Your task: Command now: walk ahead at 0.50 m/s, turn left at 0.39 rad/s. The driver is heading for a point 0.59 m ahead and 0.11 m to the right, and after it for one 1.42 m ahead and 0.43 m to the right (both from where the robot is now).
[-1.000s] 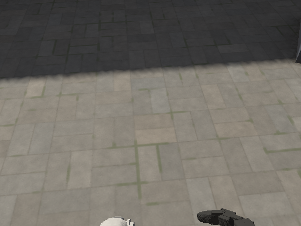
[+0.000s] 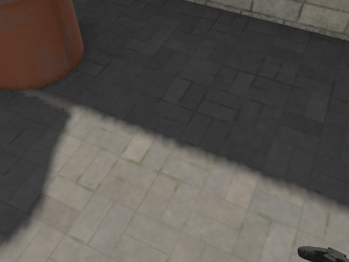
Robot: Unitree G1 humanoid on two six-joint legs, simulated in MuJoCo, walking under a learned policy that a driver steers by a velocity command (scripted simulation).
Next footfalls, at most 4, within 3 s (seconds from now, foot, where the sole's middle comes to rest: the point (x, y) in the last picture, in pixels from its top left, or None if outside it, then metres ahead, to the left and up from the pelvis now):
0.10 left None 0.22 0.13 -0.77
0.62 right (231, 257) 0.50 -0.14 -0.77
1.10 left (205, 196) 0.74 -0.04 -0.77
1.44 right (250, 249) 0.54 -0.21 -0.77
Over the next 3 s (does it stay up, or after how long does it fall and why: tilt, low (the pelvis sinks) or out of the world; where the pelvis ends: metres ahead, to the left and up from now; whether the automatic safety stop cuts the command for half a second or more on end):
stays up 0.92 -0.16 0.01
